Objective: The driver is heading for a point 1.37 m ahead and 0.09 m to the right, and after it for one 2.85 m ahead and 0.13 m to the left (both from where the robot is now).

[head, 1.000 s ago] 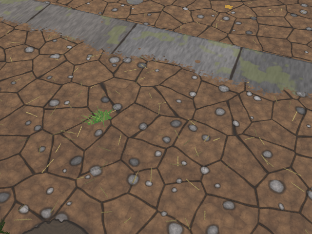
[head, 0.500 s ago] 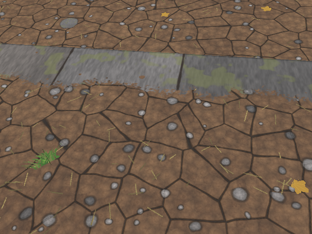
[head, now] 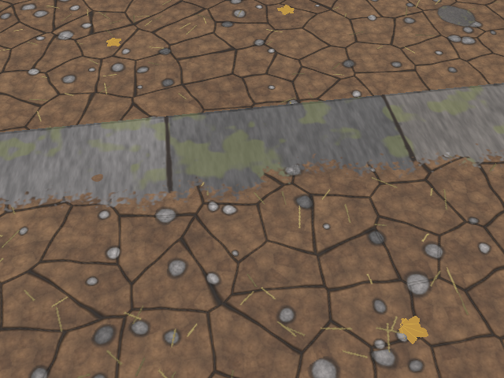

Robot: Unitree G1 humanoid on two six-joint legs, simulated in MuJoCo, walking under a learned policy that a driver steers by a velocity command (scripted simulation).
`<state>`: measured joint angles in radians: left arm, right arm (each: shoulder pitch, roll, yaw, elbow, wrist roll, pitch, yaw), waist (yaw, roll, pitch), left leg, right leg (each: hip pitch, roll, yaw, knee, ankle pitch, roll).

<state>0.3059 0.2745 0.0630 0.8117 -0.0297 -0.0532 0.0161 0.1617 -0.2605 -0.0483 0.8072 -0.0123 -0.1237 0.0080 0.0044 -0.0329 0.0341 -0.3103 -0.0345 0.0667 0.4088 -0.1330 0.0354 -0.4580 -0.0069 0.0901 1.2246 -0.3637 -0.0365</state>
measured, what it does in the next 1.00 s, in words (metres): walks ahead: right foot, then left foot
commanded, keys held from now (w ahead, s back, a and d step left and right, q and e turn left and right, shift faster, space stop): e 0.20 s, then no key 0.16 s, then w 0.64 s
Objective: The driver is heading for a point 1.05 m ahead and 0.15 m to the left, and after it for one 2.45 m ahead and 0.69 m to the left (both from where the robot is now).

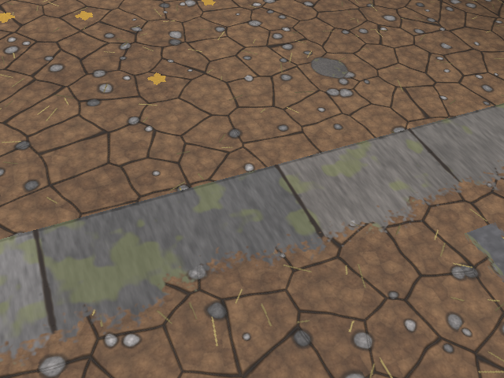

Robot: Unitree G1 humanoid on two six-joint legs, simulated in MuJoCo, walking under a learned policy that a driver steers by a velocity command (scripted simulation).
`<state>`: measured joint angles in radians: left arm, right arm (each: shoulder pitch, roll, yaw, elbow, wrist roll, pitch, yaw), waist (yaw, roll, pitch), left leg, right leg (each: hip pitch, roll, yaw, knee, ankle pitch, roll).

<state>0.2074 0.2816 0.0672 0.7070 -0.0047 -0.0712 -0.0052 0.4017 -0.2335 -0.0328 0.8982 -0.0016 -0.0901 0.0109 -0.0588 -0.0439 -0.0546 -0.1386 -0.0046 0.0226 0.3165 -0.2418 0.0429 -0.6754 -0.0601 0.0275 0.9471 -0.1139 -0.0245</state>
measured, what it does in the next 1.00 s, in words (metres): walks ahead: right foot, then left foot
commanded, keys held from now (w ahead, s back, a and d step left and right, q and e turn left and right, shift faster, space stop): w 0.78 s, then no key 0.22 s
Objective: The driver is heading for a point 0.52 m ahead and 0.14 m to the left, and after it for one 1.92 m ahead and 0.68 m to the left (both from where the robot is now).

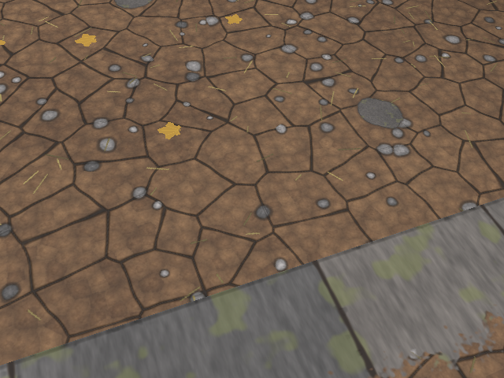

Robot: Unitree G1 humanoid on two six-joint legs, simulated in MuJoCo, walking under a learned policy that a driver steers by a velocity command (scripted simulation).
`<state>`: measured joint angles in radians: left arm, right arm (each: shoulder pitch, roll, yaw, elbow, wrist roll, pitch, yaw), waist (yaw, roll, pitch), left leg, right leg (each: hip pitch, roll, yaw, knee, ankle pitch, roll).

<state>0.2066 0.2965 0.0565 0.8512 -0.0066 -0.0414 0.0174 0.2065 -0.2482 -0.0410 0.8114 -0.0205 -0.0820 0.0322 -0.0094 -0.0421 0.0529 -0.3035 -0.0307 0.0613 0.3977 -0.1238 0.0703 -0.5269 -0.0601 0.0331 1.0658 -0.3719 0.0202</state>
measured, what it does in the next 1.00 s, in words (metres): steps on the spot, turning left: right foot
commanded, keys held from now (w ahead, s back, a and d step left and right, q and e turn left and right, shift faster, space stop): no key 0.20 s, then q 0.64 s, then no key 0.16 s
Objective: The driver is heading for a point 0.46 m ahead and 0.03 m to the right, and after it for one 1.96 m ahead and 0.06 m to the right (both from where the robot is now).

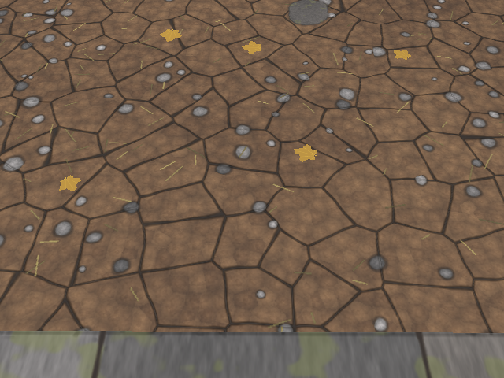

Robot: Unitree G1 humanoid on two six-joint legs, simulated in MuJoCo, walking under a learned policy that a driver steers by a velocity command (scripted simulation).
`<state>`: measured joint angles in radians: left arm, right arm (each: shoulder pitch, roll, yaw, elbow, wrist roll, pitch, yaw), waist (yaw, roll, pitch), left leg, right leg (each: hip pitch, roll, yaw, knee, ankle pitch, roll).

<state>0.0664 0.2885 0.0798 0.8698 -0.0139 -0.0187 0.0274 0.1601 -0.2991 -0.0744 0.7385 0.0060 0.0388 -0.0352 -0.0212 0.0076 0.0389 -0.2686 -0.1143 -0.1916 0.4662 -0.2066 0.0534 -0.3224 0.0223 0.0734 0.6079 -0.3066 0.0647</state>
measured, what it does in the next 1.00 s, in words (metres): walks ahead: right foot, then left foot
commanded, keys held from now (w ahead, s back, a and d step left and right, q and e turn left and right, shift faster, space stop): no key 0.30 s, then w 0.70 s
